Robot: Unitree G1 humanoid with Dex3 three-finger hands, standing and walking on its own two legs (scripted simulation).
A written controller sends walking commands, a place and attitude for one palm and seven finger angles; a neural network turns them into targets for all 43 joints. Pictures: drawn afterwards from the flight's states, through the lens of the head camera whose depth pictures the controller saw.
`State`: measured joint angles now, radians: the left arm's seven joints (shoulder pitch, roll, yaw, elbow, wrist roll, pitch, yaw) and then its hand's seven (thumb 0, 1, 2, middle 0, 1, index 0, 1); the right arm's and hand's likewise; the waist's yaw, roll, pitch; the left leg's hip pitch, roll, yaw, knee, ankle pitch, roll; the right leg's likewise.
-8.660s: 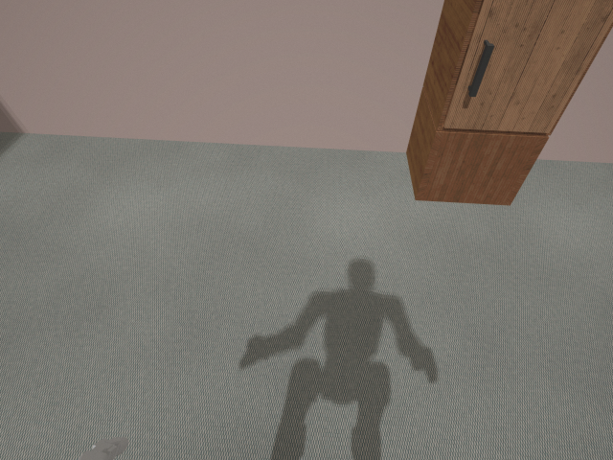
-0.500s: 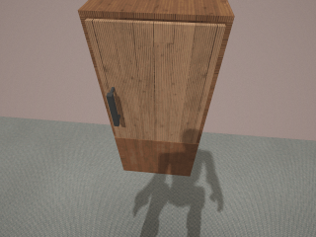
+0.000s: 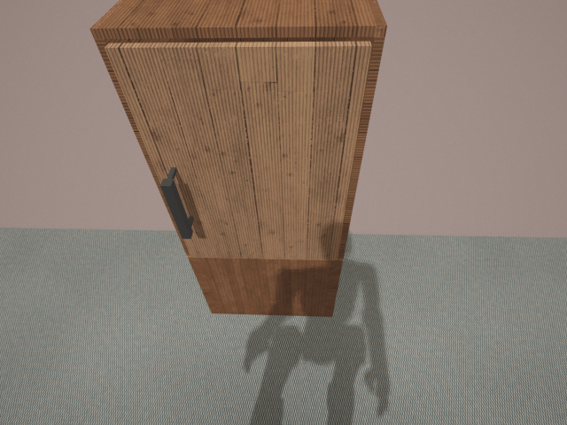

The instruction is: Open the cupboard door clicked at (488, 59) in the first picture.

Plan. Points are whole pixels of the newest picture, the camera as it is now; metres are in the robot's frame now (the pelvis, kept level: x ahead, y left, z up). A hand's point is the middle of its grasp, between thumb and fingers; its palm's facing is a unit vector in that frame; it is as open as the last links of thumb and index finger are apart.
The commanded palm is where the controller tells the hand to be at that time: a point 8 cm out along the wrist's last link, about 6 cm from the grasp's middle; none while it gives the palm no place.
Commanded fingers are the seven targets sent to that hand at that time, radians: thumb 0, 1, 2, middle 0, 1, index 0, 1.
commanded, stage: come to a stop and stand still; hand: left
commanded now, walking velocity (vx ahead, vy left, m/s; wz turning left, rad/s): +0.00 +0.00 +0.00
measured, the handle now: (180, 204) +0.58 +0.26 -0.09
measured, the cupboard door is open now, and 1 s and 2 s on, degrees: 0 0 0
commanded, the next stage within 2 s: look again from close up in 0.22 s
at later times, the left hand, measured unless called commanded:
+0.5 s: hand out of the picture -0.03 +0.19 -0.18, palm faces +0.02 -0.98 -0.19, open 7.3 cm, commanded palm none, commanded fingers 0.00 0.90 0.90 -0.20 -0.30 -0.20 -0.30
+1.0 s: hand out of the picture -0.04 +0.20 -0.18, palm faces +0.01 -0.99 -0.17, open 7.4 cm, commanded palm none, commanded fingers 0.00 0.90 0.90 -0.20 -0.30 -0.20 -0.30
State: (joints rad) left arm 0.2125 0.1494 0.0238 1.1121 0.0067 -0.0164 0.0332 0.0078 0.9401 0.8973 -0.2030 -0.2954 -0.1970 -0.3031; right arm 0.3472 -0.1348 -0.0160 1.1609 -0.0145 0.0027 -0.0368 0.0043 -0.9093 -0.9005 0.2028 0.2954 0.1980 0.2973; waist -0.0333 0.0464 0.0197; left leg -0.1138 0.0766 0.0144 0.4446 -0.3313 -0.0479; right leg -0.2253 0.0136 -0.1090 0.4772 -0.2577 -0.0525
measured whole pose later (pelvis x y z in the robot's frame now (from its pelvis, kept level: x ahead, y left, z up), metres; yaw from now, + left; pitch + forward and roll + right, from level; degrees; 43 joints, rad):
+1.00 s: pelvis -0.02 +0.04 +0.00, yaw -1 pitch -1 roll +1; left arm 0.34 0.12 0.00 1.11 0.03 -0.01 0.03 0.00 0.91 0.90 -0.20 -0.30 -0.19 -0.30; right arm 0.36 -0.12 0.02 1.10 -0.02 -0.02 -0.02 0.00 -0.91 -0.90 0.20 0.30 0.20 0.30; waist 0.00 0.00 0.01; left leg -0.16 -0.02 0.08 0.47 -0.30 0.04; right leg -0.27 -0.06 -0.06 0.52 -0.23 0.01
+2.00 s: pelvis +0.01 +0.03 +0.00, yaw -1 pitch -2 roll +1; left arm 0.24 0.16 0.01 1.04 0.02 0.01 0.04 0.00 0.95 0.90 -0.20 -0.30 -0.20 -0.30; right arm 0.29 -0.13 0.00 1.11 -0.02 -0.01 -0.02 0.00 -0.91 -0.90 0.20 0.30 0.20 0.30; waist 0.00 0.00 0.02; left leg -0.12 0.00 0.12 0.44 -0.30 0.02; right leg -0.27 -0.02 -0.06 0.48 -0.19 -0.03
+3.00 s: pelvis -0.01 +0.04 +0.00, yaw +0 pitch -3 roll +0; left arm 0.24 0.24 -0.01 1.04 0.01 -0.02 0.04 0.00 0.91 0.90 -0.20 -0.30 -0.20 -0.30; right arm 0.25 -0.26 0.00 1.02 -0.02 -0.01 0.00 0.00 -0.91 -0.90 0.20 0.30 0.20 0.30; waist -0.01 0.01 0.03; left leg -0.15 -0.01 0.10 0.47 -0.28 0.03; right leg -0.27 -0.03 -0.08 0.46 -0.15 -0.02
